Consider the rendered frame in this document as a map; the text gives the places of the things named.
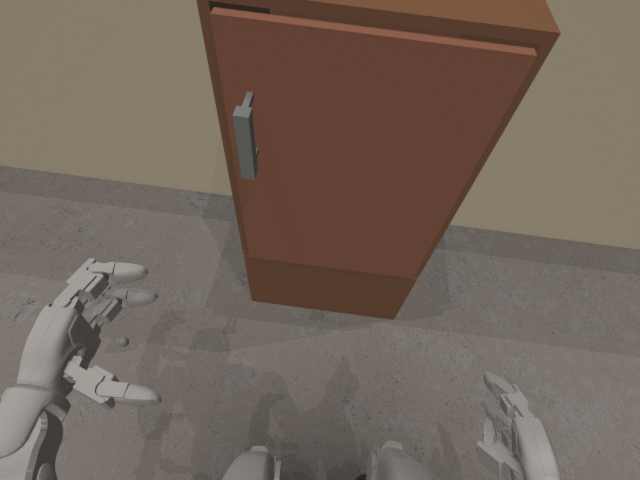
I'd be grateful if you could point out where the robot right hand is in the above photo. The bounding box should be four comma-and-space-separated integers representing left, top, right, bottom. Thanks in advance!
477, 372, 562, 480

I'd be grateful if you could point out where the left robot thigh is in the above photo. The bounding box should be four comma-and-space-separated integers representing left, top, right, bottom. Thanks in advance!
222, 451, 282, 480

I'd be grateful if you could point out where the robot left hand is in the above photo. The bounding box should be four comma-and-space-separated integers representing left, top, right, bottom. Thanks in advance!
17, 258, 161, 410

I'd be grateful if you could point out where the handle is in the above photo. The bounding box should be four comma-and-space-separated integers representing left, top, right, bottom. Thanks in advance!
232, 91, 259, 180

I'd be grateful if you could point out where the cupboard door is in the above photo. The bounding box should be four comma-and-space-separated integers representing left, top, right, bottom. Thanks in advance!
210, 7, 537, 279

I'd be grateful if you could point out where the robot left forearm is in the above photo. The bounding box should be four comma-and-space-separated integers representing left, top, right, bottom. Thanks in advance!
0, 385, 71, 480

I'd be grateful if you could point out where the right robot thigh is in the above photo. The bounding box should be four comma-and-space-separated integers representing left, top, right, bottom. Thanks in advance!
366, 448, 434, 480

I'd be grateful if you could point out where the robot thigh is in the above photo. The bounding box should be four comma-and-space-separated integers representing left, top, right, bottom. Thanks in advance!
222, 451, 282, 480
366, 448, 434, 480

